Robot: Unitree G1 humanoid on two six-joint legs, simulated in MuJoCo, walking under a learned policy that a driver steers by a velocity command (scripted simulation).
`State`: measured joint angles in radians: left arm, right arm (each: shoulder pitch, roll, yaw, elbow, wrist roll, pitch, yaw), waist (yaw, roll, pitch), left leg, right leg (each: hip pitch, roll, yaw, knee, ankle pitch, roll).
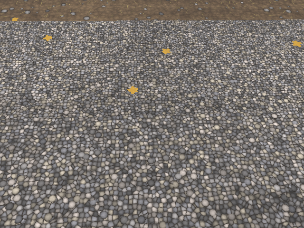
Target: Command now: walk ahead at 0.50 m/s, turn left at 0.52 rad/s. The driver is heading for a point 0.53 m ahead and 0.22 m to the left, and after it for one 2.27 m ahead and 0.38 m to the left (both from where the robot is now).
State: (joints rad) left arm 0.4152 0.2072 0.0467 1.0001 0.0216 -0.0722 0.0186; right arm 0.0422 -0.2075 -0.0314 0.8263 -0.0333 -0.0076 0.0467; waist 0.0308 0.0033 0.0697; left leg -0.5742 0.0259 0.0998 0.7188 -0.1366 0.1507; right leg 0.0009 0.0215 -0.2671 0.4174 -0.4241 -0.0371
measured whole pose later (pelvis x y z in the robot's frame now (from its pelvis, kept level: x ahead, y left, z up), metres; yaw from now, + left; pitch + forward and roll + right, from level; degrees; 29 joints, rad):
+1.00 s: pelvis +0.51 +0.13 -0.08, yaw +32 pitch +0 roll -3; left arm 0.58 0.23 0.02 0.98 0.05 -0.10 0.02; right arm -0.07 -0.25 -0.04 0.78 -0.05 -0.02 0.05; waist 0.12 0.06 0.08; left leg -0.51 0.01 0.06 0.48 0.50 0.10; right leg 0.10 -0.01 -0.21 0.78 -0.82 0.03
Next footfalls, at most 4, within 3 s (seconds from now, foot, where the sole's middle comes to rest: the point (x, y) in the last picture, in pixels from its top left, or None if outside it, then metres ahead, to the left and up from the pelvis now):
0.06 left None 0.17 0.07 -0.76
0.56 right None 0.37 -0.08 -0.76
1.04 left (102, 201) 0.62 0.27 -0.93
1.44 right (115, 147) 0.93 0.24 -0.93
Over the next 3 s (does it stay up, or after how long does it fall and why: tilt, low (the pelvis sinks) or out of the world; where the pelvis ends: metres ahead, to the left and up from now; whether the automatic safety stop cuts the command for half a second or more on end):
stays up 1.62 0.36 -0.33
